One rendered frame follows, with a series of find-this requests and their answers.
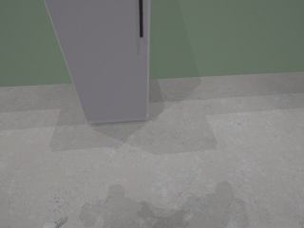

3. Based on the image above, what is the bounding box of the robot left hand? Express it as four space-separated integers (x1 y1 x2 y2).
42 216 68 228

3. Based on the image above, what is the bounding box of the fridge door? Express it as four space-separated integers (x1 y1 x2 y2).
45 0 148 122

